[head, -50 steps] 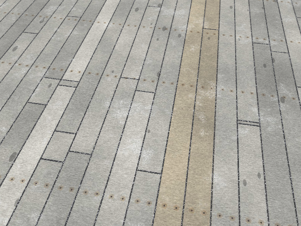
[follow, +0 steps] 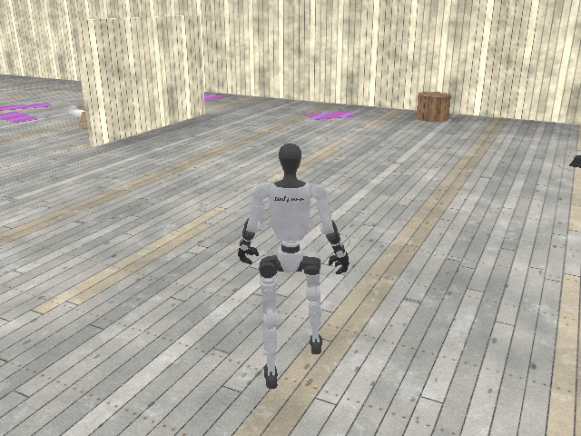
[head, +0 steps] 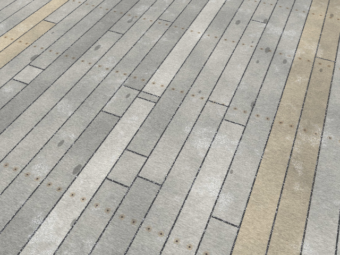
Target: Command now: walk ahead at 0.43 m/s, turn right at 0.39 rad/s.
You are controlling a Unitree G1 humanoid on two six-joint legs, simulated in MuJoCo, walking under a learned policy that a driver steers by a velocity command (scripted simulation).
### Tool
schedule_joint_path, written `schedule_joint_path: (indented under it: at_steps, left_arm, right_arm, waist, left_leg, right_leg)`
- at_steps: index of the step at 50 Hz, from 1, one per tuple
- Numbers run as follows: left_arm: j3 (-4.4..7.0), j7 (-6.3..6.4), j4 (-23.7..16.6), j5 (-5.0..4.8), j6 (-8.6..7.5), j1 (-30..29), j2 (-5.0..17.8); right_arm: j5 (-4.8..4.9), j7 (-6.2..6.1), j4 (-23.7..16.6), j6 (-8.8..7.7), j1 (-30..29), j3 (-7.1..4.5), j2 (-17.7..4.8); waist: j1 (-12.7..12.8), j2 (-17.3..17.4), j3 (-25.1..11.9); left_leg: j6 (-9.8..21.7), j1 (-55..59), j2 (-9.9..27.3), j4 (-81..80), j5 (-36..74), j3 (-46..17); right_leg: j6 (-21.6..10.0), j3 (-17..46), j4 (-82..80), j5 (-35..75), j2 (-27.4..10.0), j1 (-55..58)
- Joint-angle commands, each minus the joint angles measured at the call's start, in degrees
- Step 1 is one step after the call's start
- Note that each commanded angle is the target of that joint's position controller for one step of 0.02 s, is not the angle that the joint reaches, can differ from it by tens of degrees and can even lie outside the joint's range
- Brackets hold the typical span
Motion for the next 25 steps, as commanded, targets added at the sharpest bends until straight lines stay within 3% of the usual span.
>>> schedule_joint_path:
  at_steps: [1,2,4,5,6,7,8,9,10,11,12,13,16,19,22,25]
  left_arm:
    - [0.11,-0.96,-7.58,-0.06,-1.39,-9.93,3.41]
    - [0.13,-1.22,-8.11,-0.08,-1.41,-9.97,3.68]
    - [1.04,-1.35,-8.19,0.03,-1.33,-5.89,5.57]
    - [2.35,-1.14,-6.41,-0.04,-1.25,1.43,7.49]
    - [4.31,-0.42,-3.80,-0.38,-0.95,11.27,11.26]
    - [6.04,0.63,-3.29,-0.51,-0.78,17.42,18.85]
    - [4.89,0.32,-4.64,-0.31,-1.58,18.23,17.55]
    - [3.56,0.22,-4.50,0.18,-1.97,15.89,13.13]
    - [2.93,0.34,-4.67,0.16,-2.13,13.09,11.38]
    - [2.43,0.47,-5.29,0.15,-2.04,9.64,10.21]
    - [1.83,0.68,-6.20,0.71,-1.92,6.47,8.93]
    - [1.67,0.88,-7.06,1.31,-1.95,4.33,8.81]
    - [1.69,1.76,-6.52,0.86,-2.44,3.26,9.18]
    - [2.37,2.89,-4.90,0.49,-1.68,4.41,10.84]
    - [2.78,3.71,-3.22,-0.22,-0.25,8.11,11.40]
    - [2.64,4.39,-2.64,-0.14,0.68,8.24,10.11]
  right_arm:
    - [0.81,-0.14,-1.68,-0.29,0.54,-2.97,-10.02]
    - [1.04,-0.16,-1.40,-0.06,0.53,-3.17,-10.54]
    - [1.26,-0.41,-1.49,0.48,-0.81,-3.56,-12.25]
    - [1.33,-0.68,-1.57,0.84,-1.53,-3.41,-12.12]
    - [0.76,-1.06,-2.02,0.72,-0.28,-2.51,-10.12]
    - [-1.10,-0.85,-5.74,-0.27,1.74,-0.40,-4.73]
    - [-0.92,-0.37,-6.04,-2.44,0.46,0.48,-3.83]
    - [1.79,0.43,-6.96,-3.63,-4.53,-0.85,-8.94]
    - [2.03,0.63,-7.78,-4.35,-6.72,-0.52,-8.92]
    - [0.35,0.25,-7.65,-4.68,-7.34,-0.47,-8.51]
    - [-0.65,-0.04,-7.67,-4.29,-6.81,-0.80,-8.48]
    - [-0.63,0.06,-7.56,-3.63,-5.93,-0.91,-8.52]
    - [-1.42,-0.03,-7.05,-1.97,-5.45,-0.55,-6.95]
    - [-1.84,-0.22,-8.66,-1.96,-11.89,0.54,-4.28]
    - [-0.73,0.55,-9.68,-2.08,-16.99,0.69,-4.05]
    - [-0.58,1.16,-9.38,-2.16,-16.47,-0.30,-6.38]
  waist:
    - [-2.32,5.87,7.21]
    - [-2.00,6.05,7.02]
    - [1.28,7.06,3.16]
    - [5.57,6.12,-1.60]
    - [9.75,4.05,-7.76]
    - [9.54,-10.17,-13.69]
    - [9.45,-11.71,-22.19]
    - [10.83,-6.78,-15.41]
    - [9.33,-4.20,-9.47]
    - [7.08,0.44,-5.48]
    - [4.71,0.31,-3.19]
    - [3.15,-1.90,-1.99]
    - [1.61,-1.45,0.74]
    - [3.20,-1.98,1.70]
    - [5.67,-3.90,-0.66]
    - [4.89,-5.11,-1.92]
  left_leg:
    - [9.38,0.22,17.41,-3.47,9.72,-4.78]
    - [8.95,0.68,17.58,-1.99,12.58,-4.08]
    - [7.34,0.36,16.70,6.46,33.39,-1.08]
    - [5.48,-1.98,14.59,17.12,44.08,2.34]
    - [2.99,-10.44,11.84,30.92,43.32,4.43]
    - [-1.83,-35.24,4.50,55.20,11.37,4.51]
    - [-2.48,-45.30,-2.58,65.97,-17.01,-9.03]
    - [-1.24,-51.61,1.28,68.64,-12.60,-12.30]
    - [0.15,-51.89,3.95,65.37,-7.74,-11.25]
    - [0.22,-48.84,6.04,60.12,-4.17,-10.83]
    - [-0.22,-44.91,7.36,56.07,-1.08,-11.00]
    - [-0.77,-41.41,7.65,54.49,0.24,-11.10]
    - [-3.24,-39.07,6.22,47.65,3.87,-8.78]
    - [-4.67,-33.73,2.40,32.12,14.28,-6.98]
    - [-4.53,-29.10,-1.56,22.01,22.06,-7.07]
    - [-2.68,-27.89,-1.24,16.69,21.61,-10.24]
  right_leg:
    - [-2.13,-1.52,-3.18,-2.76,-0.65,-5.75]
    - [-3.14,-2.59,-3.92,-4.71,-0.07,-4.30]
    - [-5.64,-6.39,-5.37,-7.75,3.68,5.07]
    - [-7.26,-8.19,-8.07,-5.64,6.67,16.17]
    - [-9.49,-5.94,-7.84,-4.65,7.71,32.57]
    - [-18.67,22.86,-11.37,-13.12,-8.24,53.67]
    - [-24.46,47.96,-22.77,-20.52,-15.73,59.96]
    - [-21.11,40.26,-24.40,-20.86,-14.46,56.69]
    - [-19.13,32.57,-23.91,-17.33,-12.40,49.14]
    - [-17.59,26.62,-23.54,-9.50,-10.03,41.10]
    - [-17.32,23.63,-25.58,-6.80,-8.34,33.97]
    - [-17.68,22.56,-27.22,-4.06,-7.23,28.95]
    - [-17.18,15.08,-28.12,10.09,-4.18,22.38]
    - [-13.38,8.80,-24.52,22.27,0.19,18.05]
    - [-10.95,11.21,-21.75,19.03,0.46,20.24]
    - [-9.35,16.33,-16.75,15.32,-1.82,26.72]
